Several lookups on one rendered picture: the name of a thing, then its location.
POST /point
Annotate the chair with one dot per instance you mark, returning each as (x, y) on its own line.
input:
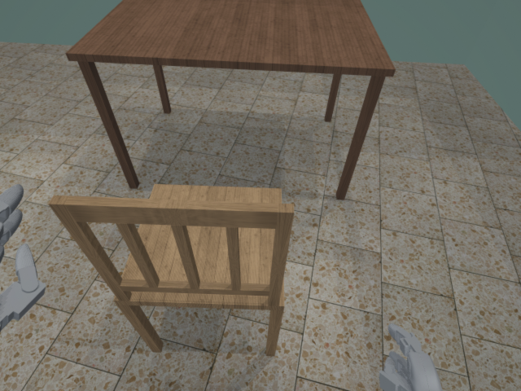
(196, 246)

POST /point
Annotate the table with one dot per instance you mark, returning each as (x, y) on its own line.
(318, 36)

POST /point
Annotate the left robot hand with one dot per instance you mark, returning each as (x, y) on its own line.
(20, 296)

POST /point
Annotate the right robot hand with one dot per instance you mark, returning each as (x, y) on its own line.
(417, 373)

